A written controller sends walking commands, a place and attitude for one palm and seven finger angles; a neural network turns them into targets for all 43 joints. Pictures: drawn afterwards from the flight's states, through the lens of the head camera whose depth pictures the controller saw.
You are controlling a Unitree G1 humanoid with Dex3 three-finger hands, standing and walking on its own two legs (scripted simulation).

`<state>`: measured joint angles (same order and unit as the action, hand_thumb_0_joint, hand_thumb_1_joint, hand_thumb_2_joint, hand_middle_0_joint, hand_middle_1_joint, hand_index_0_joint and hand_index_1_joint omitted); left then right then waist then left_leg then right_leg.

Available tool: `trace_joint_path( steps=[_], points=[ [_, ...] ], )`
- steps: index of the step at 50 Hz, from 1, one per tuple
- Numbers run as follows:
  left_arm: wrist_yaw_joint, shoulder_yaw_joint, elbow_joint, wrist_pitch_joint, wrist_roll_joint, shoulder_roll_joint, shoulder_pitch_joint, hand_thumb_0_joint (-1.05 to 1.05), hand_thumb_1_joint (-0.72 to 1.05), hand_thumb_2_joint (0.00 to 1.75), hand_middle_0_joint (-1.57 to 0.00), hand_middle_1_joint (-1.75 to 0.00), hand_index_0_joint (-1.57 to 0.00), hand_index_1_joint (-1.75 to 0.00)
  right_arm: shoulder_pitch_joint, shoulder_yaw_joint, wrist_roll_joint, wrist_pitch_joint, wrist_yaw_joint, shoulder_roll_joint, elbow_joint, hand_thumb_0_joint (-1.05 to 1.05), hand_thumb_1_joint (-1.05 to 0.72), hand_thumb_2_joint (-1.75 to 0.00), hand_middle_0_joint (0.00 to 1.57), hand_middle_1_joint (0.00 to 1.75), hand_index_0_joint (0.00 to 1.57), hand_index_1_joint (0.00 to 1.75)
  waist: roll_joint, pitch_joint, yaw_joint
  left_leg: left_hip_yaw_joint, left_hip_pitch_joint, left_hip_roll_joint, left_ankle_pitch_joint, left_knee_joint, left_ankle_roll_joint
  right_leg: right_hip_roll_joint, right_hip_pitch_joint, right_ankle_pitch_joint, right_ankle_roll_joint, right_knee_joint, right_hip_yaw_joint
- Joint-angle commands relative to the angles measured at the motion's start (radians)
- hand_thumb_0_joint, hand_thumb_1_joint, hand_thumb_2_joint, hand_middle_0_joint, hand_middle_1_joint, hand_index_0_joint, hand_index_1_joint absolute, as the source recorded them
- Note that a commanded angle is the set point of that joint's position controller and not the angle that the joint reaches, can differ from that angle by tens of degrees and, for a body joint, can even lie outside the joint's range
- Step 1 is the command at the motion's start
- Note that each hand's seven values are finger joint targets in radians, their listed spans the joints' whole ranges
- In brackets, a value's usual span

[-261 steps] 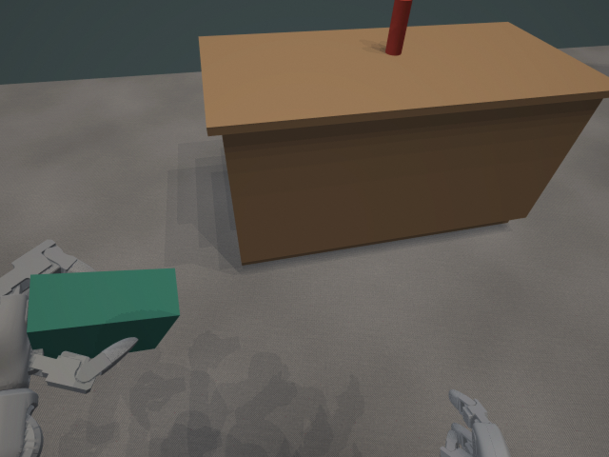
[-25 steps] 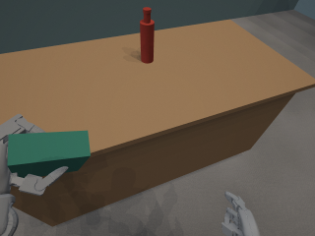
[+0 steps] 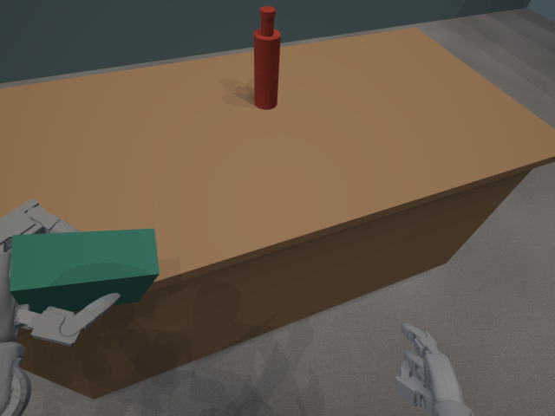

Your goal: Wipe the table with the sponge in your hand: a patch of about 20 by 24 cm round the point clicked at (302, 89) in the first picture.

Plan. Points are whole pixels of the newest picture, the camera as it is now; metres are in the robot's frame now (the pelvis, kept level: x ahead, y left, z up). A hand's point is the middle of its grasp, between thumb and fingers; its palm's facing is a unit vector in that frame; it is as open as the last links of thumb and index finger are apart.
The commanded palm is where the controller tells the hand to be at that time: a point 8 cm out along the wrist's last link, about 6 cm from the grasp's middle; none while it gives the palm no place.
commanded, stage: look again from close up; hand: left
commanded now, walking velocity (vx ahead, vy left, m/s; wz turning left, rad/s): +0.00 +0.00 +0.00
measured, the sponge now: (108, 273) +0.23 +0.21 +0.14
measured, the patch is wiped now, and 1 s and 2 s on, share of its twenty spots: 0.00 0.00 0.00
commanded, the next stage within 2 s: shuffle to correct the standing spot in 0.28 s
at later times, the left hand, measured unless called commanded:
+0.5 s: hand (73, 277) +0.22 +0.24 +0.15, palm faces +0.39 -0.84 -0.38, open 9.3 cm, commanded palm +0.16 +0.27 +0.17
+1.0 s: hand (71, 242) +0.26 +0.26 +0.15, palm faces +0.39 -0.83 -0.40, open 9.3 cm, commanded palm +0.20 +0.30 +0.17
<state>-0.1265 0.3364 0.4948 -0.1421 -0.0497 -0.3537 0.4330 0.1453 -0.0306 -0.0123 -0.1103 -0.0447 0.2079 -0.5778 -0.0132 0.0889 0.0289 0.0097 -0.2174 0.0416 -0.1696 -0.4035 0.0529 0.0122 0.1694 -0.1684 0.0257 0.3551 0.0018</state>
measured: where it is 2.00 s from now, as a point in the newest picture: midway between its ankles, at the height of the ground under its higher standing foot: outside the picture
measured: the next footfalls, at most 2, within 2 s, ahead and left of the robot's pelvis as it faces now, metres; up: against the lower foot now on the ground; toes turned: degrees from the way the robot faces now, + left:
right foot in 1.24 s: +0.16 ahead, -0.02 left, +0.00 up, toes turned -1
left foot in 1.58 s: +0.14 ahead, +0.23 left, +0.00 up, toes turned +3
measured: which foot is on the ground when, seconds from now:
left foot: down 0.00-1.00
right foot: down 0.00-1.00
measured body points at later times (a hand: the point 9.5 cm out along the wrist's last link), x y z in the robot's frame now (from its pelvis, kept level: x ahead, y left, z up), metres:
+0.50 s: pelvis +0.00 -0.01 +0.00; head +0.03 +0.00 +0.45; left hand +0.19 +0.28 +0.17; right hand +0.20 -0.23 -0.08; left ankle +0.03 +0.08 -0.74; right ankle +0.01 -0.14 -0.74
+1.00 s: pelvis +0.05 +0.02 -0.03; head +0.08 +0.03 +0.42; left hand +0.23 +0.30 +0.17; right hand +0.24 -0.21 -0.11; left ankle +0.03 +0.07 -0.75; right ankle +0.02 -0.14 -0.74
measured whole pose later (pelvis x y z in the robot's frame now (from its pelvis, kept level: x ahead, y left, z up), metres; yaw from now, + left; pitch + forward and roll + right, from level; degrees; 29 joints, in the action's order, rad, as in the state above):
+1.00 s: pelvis +0.05 +0.02 -0.03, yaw +2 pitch -1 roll -1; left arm -0.13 0.36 0.57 -0.19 -0.07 -0.38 0.49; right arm 0.17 0.00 0.01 -0.06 -0.01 0.23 -0.59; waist 0.00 0.07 0.00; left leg 0.04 -0.28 0.08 -0.42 -0.70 0.10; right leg 0.06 0.25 -0.43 0.04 0.70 0.02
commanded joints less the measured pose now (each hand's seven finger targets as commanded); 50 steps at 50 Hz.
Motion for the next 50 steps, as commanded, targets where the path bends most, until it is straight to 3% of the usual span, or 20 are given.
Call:
trace_joint_path(
  steps=[1, 9, 13, 19, 21, 24, 25, 27, 31, 33, 36, 38, 40, 42, 45, 46, 47, 48, 49, 50],
  points=[
    [-0.027, 0.113, 0.239, -0.079, -0.01, -0.153, -0.053, 0.0, 0.1, 1.3, -1.2, -1.6, -1.2, -1.6, -0.087, 0.051, 0.0, -0.054, -0.013, 0.122, 0.157, 0.0, -0.9, -0.9, 0.2, 0.3, 0.2, 0.3, 0.091, -0.212, -0.001, -0.067, 0.052, -0.074, 0.134, 0.081, -0.07, 0.0, -0.083, 0.139, -0.028, -0.015, 0.006],
    [-0.031, 0.129, 0.238, -0.08, -0.013, -0.17, -0.036, 0.0, 0.1, 1.3, -1.2, -1.6, -1.2, -1.6, -0.092, 0.056, 0.0, -0.05, -0.017, 0.125, 0.152, 0.0, -0.9, -0.9, 0.2, 0.3, 0.2, 0.3, 0.094, -0.206, -0.002, -0.07, 0.038, -0.07, 0.062, 0.09, -0.065, 0.001, -0.079, 0.099, -0.029, -0.027, 0.003],
    [-0.029, 0.115, 0.216, -0.079, -0.015, -0.152, -0.043, 0.0, 0.1, 1.3, -1.2, -1.6, -1.2, -1.6, -0.085, 0.054, 0.0, -0.046, -0.018, 0.122, 0.149, 0.0, -0.9, -0.9, 0.2, 0.3, 0.2, 0.3, 0.074, -0.188, -0.005, -0.071, 0.033, -0.065, 0.029, 0.098, -0.066, -0.001, -0.064, 0.078, -0.026, -0.044, 0.001],
    [-0.03, 0.116, 0.224, -0.073, -0.016, -0.158, -0.042, 0.0, 0.1, 1.3, -1.2, -1.6, -1.2, -1.6, -0.087, 0.058, 0.001, -0.042, -0.02, 0.126, 0.147, 0.0, -0.9, -0.9, 0.2, 0.3, 0.2, 0.3, 0.075, -0.204, -0.006, -0.065, 0.038, -0.055, 0.066, 0.08, -0.061, 0.004, -0.08, 0.108, -0.03, -0.051, 0.001],
    [-0.029, 0.103, 0.216, -0.072, -0.018, -0.145, -0.03, 0.0, 0.1, 1.3, -1.2, -1.6, -1.2, -1.6, -0.084, 0.061, -0.001, -0.039, -0.019, 0.126, 0.149, 0.0, -0.9, -0.9, 0.2, 0.3, 0.2, 0.3, 0.068, -0.21, -0.01, -0.057, 0.032, -0.054, 0.024, 0.054, -0.05, 0.018, -0.081, 0.077, -0.036, -0.039, -0.004],
    [-0.034, 0.123, 0.212, -0.069, -0.021, -0.17, -0.015, 0.0, 0.1, 1.3, -1.2, -1.6, -1.2, -1.6, -0.089, 0.068, -0.006, -0.036, -0.018, 0.136, 0.149, 0.0, -0.9, -0.9, 0.2, 0.3, 0.2, 0.3, 0.054, -0.197, -0.014, -0.06, -0.004, -0.048, -0.085, 0.02, -0.032, 0.043, -0.058, -0.037, -0.053, -0.036, -0.028],
    [-0.032, 0.1, 0.213, -0.07, -0.022, -0.147, -0.022, 0.0, 0.1, 1.3, -1.2, -1.6, -1.2, -1.6, -0.087, 0.066, -0.004, -0.034, -0.017, 0.131, 0.151, 0.0, -0.9, -0.9, 0.2, 0.3, 0.2, 0.3, 0.051, -0.178, -0.019, -0.065, -0.019, -0.048, -0.121, 0.008, -0.027, 0.054, -0.038, -0.085, -0.06, -0.036, -0.039],
    [-0.034, 0.111, 0.209, -0.072, -0.022, -0.161, -0.031, 0.0, 0.1, 1.3, -1.2, -1.6, -1.2, -1.6, -0.087, 0.068, -0.004, -0.032, -0.017, 0.134, 0.15, 0.0, -0.9, -0.9, 0.2, 0.3, 0.2, 0.3, 0.036, -0.144, -0.022, -0.074, -0.042, -0.047, -0.169, -0.012, -0.019, 0.064, 0.0, -0.159, -0.07, -0.04, -0.062],
    [-0.035, 0.104, 0.197, -0.077, -0.023, -0.155, -0.057, 0.0, 0.1, 1.3, -1.2, -1.6, -1.2, -1.6, -0.083, 0.072, 0.004, -0.027, -0.014, 0.138, 0.146, 0.0, -0.9, -0.9, 0.2, 0.3, 0.2, 0.3, 0.026, -0.118, -0.026, -0.085, -0.07, -0.051, -0.162, -0.075, -0.007, 0.099, 0.024, -0.177, -0.092, 0.002, -0.095],
    [-0.034, 0.111, 0.211, -0.084, -0.023, -0.163, -0.07, 0.0, 0.1, 1.3, -1.2, -1.6, -1.2, -1.6, -0.079, 0.073, 0.007, -0.025, -0.011, 0.143, 0.148, 0.0, -0.9, -0.9, 0.2, 0.3, 0.2, 0.3, 0.056, -0.127, -0.026, -0.11, -0.064, -0.063, -0.128, -0.06, -0.002, 0.086, 0.015, -0.126, -0.088, 0.075, -0.067],
    [-0.033, 0.128, 0.24, -0.091, -0.021, -0.178, -0.05, 0.0, 0.1, 1.3, -1.2, -1.6, -1.2, -1.6, -0.085, 0.07, 0.013, -0.028, -0.01, 0.147, 0.156, 0.0, -0.9, -0.9, 0.2, 0.3, 0.2, 0.3, 0.152, -0.152, -0.021, -0.205, -0.024, -0.112, -0.016, 0.007, 0.022, 0.026, 0.027, -0.009, -0.053, 0.239, 0.028],
    [-0.031, 0.133, 0.238, -0.096, -0.02, -0.181, -0.035, 0.0, 0.1, 1.3, -1.2, -1.6, -1.2, -1.6, -0.083, 0.07, 0.013, -0.029, -0.008, 0.141, 0.161, 0.0, -0.9, -0.9, 0.2, 0.3, 0.2, 0.3, 0.146, -0.16, -0.015, -0.212, -0.011, -0.126, 0.067, -0.006, 0.031, 0.018, 0.039, -0.02, -0.043, 0.25, 0.046],
    [-0.032, 0.134, 0.246, -0.1, -0.019, -0.178, -0.012, 0.0, 0.1, 1.3, -1.2, -1.6, -1.2, -1.6, -0.082, 0.071, 0.015, -0.033, -0.005, 0.14, 0.16, 0.0, -0.9, -0.9, 0.2, 0.3, 0.2, 0.3, 0.097, -0.177, -0.013, -0.175, -0.045, -0.113, 0.131, -0.073, 0.027, 0.039, -0.028, 0.034, -0.059, 0.207, 0.03],
    [-0.034, 0.143, 0.253, -0.107, -0.02, -0.184, -0.003, 0.0, 0.1, 1.3, -1.2, -1.6, -1.2, -1.6, -0.078, 0.077, 0.02, -0.03, 0.004, 0.143, 0.161, 0.0, -0.9, -0.9, 0.2, 0.3, 0.2, 0.3, 0.033, -0.2, -0.013, -0.121, -0.121, -0.078, 0.141, -0.173, 0.003, 0.092, -0.118, 0.115, -0.098, 0.202, -0.049],
    [-0.04, 0.147, 0.247, -0.114, -0.027, -0.184, 0.015, 0.0, 0.1, 1.3, -1.2, -1.6, -1.2, -1.6, -0.059, 0.085, 0.028, -0.017, 0.017, 0.14, 0.152, 0.0, -0.9, -0.9, 0.2, 0.3, 0.2, 0.3, -0.096, -0.203, -0.02, -0.017, -0.232, -0.033, 0.008, -0.372, -0.019, 0.262, -0.189, 0.212, -0.181, 0.149, -0.239],
    [-0.043, 0.156, 0.269, -0.12, -0.026, -0.196, -0.009, 0.0, 0.1, 1.3, -1.2, -1.6, -1.2, -1.6, -0.061, 0.084, 0.029, -0.014, 0.021, 0.137, 0.149, 0.0, -0.9, -0.9, 0.2, 0.3, 0.2, 0.3, -0.093, -0.189, -0.019, -0.013, -0.229, -0.04, -0.049, -0.356, -0.023, 0.292, -0.175, 0.216, -0.19, 0.163, -0.249],
    [-0.045, 0.17, 0.265, -0.121, -0.026, -0.202, -0.012, 0.0, 0.1, 1.3, -1.2, -1.6, -1.2, -1.6, -0.059, 0.082, 0.028, -0.008, 0.024, 0.135, 0.144, 0.0, -0.9, -0.9, 0.2, 0.3, 0.2, 0.3, -0.06, -0.167, -0.027, -0.033, -0.157, -0.057, -0.062, -0.287, -0.018, 0.279, -0.089, 0.18, -0.169, 0.203, -0.22],
    [-0.042, 0.176, 0.27, -0.119, -0.028, -0.201, -0.023, 0.0, 0.1, 1.3, -1.2, -1.6, -1.2, -1.6, -0.05, 0.08, 0.028, 0.001, 0.024, 0.136, 0.138, 0.0, -0.9, -0.9, 0.2, 0.3, 0.2, 0.3, 0.033, -0.163, -0.048, -0.069, -0.034, -0.071, 0.009, -0.173, -0.01, 0.203, 0.026, 0.125, -0.124, 0.305, -0.122],
    [-0.04, 0.195, 0.287, -0.112, -0.029, -0.215, -0.01, 0.0, 0.1, 1.3, -1.2, -1.6, -1.2, -1.6, -0.059, 0.083, 0.028, 0.005, 0.015, 0.153, 0.14, 0.0, -0.9, -0.9, 0.2, 0.3, 0.2, 0.3, 0.197, -0.176, -0.055, -0.195, 0.126, -0.117, 0.192, -0.054, 0.01, 0.058, 0.175, 0.051, -0.055, 0.487, 0.03],
    [-0.036, 0.177, 0.323, -0.115, -0.023, -0.211, -0.025, 0.0, 0.1, 1.3, -1.2, -1.6, -1.2, -1.6, -0.054, 0.084, 0.023, 0.0, 0.015, 0.14, 0.159, 0.0, -0.9, -0.9, 0.2, 0.3, 0.2, 0.3, 0.307, -0.171, -0.06, -0.356, 0.324, -0.212, 0.481, 0.037, 0.027, -0.027, 0.42, -0.296, -0.012, 0.666, 0.091]
  ],
)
